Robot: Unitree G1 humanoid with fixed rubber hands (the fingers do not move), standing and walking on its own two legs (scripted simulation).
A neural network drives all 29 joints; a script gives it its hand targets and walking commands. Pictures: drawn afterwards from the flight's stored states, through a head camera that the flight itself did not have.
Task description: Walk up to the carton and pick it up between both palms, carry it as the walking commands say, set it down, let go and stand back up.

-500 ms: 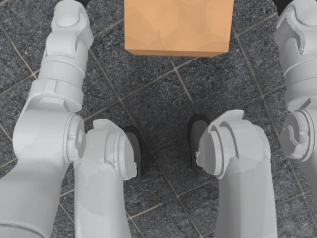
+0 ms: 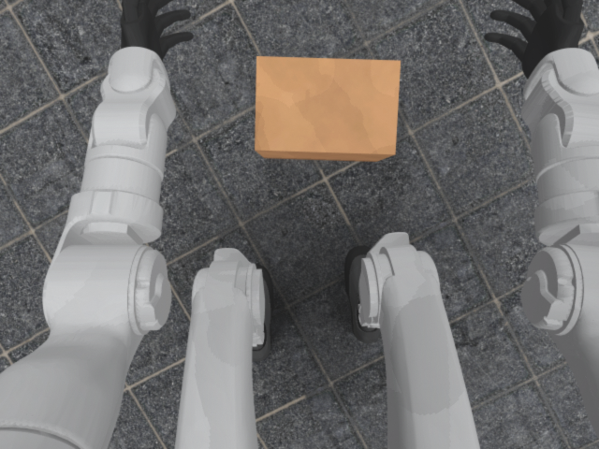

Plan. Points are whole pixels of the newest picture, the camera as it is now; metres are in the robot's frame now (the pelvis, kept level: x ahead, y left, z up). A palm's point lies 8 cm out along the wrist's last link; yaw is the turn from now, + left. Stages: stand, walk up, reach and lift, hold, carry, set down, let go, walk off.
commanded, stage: set down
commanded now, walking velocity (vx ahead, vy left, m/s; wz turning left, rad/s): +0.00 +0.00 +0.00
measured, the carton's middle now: (323, 115) +0.51 -0.06 -0.40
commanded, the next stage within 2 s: let go in 0.70 s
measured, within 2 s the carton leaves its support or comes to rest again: neither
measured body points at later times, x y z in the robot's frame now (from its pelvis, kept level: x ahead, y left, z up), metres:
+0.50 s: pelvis +0.02 +0.00 +0.14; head +0.33 -0.02 +0.47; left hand +0.56 +0.15 +0.03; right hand +0.51 -0.28 +0.04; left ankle +0.09 +0.12 -0.44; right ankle +0.11 -0.12 -0.44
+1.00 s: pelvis +0.06 -0.01 +0.22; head +0.34 -0.03 +0.57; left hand +0.50 +0.17 +0.09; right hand +0.47 -0.27 +0.09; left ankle +0.09 +0.12 -0.44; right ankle +0.11 -0.12 -0.44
